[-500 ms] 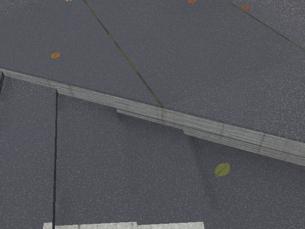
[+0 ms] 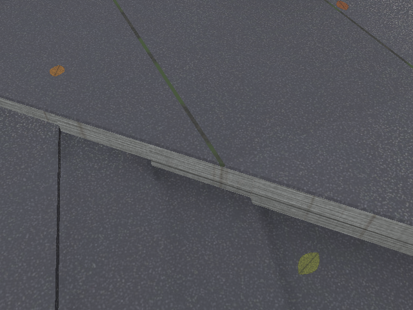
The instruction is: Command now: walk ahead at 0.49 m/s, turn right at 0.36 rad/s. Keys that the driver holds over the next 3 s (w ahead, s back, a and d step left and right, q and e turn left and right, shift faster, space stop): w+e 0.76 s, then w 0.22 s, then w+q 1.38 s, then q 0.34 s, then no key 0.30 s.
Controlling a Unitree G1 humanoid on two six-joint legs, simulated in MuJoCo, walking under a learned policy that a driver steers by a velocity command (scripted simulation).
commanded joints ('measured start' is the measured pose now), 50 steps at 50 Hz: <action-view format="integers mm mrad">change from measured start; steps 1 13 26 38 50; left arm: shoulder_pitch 33 -361 55 -21 33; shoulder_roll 66 48 294 198 155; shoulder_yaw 29 9 91 44 15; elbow -61 -186 -70 -21 0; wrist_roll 11 18 5 -23 18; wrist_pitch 27 38 27 -26 -22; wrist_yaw -9 -55 6 15 27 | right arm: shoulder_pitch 93 242 104 -136 141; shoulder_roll -78 -127 -162 -102 -177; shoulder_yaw -32 -52 -54 -14 -54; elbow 6 111 27 -49 75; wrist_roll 11 12 27 -10 6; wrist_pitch -29 -51 -16 21 -15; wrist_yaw -5 -27 -16 20 5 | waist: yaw -19 -80 103 2 -51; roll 127 80 -11 -45 82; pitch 9 71 -249 15 -153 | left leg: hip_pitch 147 373 -479 -192 447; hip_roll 278 241 33 69 352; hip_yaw -315 43 -149 -100 -687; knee -463 -501 903 99 -371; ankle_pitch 103 368 -214 277 99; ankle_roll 90 56 -58 -116 209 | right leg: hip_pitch -176 -276 814 221 -182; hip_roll -66 -57 -325 -30 85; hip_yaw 29 -93 547 143 101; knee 27 -480 -780 -880 165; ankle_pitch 43 484 367 755 -93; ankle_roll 8 7 -379 -126 -10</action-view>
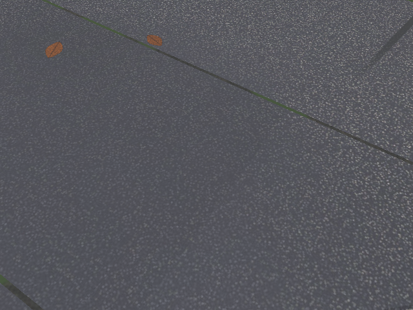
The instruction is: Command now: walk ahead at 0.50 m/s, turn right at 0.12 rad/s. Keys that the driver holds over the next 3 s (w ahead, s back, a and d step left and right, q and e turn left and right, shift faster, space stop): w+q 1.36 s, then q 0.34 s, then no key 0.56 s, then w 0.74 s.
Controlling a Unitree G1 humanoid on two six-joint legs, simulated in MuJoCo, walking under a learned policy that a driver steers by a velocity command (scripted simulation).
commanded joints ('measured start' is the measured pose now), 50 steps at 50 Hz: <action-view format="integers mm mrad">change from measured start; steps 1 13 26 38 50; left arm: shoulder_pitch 14 -207 -626 -175 100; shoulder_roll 95 -27 -170 -116 6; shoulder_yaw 13 -36 -125 -19 28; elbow -61 -171 -638 -141 -85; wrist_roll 27 24 40 44 21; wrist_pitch -1 26 31 1 -56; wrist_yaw -11 -19 -22 -12 35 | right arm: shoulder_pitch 141 281 383 216 -118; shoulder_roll -103 -108 -125 73 -2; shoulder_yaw -41 -60 -65 -35 -60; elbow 9 79 102 -140 -205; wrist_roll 18 14 47 6 16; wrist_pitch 9 33 23 68 83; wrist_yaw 4 -22 -68 0 65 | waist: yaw -59 -54 -81 -141 11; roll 36 113 -36 -124 -36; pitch -115 -53 -74 -31 -35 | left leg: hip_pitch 381 203 -19 -478 -432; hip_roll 317 182 200 -22 53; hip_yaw -502 -331 -385 -190 3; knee -309 -331 -613 1249 392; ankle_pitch -64 60 -96 -25 122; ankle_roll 200 235 149 66 34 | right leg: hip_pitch -388 -416 -650 -402 202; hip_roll -100 -191 -252 -403 -397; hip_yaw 6 -139 -121 257 -262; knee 247 10 394 -549 -847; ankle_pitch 108 239 -4 -260 408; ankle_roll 10 128 26 28 -32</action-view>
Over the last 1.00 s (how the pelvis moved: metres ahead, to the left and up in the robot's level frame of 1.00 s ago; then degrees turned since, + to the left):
0.57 -0.12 -0.03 -31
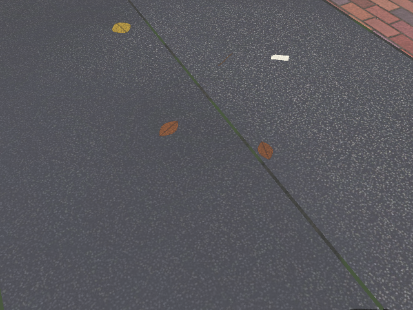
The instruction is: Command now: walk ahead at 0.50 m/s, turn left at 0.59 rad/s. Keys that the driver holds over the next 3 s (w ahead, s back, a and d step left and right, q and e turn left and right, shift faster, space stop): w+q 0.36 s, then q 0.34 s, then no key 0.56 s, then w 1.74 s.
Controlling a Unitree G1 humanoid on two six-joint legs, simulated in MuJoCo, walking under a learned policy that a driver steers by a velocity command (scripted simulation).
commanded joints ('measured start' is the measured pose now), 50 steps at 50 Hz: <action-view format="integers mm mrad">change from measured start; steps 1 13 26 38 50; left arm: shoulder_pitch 46 -167 -335 -255 -215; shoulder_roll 132 177 134 155 230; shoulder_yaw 32 42 -13 -13 10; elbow -51 -249 -297 -330 -245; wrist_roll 2 -25 -1 -23 -7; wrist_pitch -7 35 92 90 126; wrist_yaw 14 -11 -27 6 -18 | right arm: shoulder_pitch -137 299 287 293 217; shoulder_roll -22 -274 -192 -194 -116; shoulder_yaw -8 -102 -38 -37 18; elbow -65 -6 61 14 3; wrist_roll -5 2 23 -11 4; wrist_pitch -2 -13 -54 20 62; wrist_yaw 31 -34 -51 -65 -28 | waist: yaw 29 -182 -85 -75 -70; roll -101 21 37 -133 -209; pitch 51 -223 -19 -184 -61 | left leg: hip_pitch -21 1147 666 318 629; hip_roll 37 319 57 -80 -54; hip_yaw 53 -691 -206 -117 9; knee -194 -804 -743 223 -460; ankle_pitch -17 -158 607 -502 -372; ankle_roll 10 340 126 -86 -37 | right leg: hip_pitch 156 -706 -496 -33 -273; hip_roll -227 25 -2 -317 -184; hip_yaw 90 260 225 631 377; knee -196 1154 473 6 -79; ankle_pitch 269 -149 211 440 -6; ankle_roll -105 30 71 -224 -172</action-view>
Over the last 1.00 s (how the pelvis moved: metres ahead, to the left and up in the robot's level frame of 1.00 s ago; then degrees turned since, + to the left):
0.49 -0.11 0.16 29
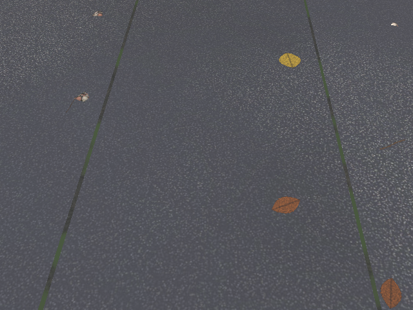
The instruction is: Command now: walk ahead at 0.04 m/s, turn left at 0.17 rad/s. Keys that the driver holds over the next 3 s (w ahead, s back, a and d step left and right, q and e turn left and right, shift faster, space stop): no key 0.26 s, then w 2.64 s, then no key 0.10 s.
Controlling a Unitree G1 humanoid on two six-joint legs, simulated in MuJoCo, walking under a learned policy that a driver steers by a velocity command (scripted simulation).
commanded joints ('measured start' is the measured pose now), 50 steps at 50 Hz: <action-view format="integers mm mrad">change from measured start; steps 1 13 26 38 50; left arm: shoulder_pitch -19 36 352 288 157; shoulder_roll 151 105 214 105 100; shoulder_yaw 40 28 73 38 39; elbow -50 25 118 174 136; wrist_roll -12 -21 -1 -11 -4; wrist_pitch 14 -17 -61 -93 -83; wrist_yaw -6 -12 -28 -17 -29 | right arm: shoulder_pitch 137 69 -103 -233 86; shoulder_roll -55 -55 -77 -21 -104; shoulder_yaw -7 13 -24 -1 -44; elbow -15 11 -48 -59 69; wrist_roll -2 15 -16 -10 7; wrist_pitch -17 -91 -111 -111 -130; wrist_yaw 1 -37 -9 30 -12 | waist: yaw -62 -29 109 47 -64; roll -156 14 -218 -113 51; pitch -81 -48 99 52 -45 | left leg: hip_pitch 225 143 -419 -303 334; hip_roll -15 110 -19 78 368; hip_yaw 66 -124 29 91 -453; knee -262 -432 73 -59 -585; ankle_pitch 128 327 -97 325 -35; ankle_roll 49 41 64 -1 229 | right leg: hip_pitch -50 167 433 349 -301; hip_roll -193 -58 -343 -159 -27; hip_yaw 221 170 750 232 158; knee -183 -58 -334 -315 776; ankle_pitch -245 37 -581 153 -225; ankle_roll -107 47 -198 -133 -40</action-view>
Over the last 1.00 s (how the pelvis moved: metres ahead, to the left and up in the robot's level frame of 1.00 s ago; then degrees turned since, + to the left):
0.41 0.03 -0.01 32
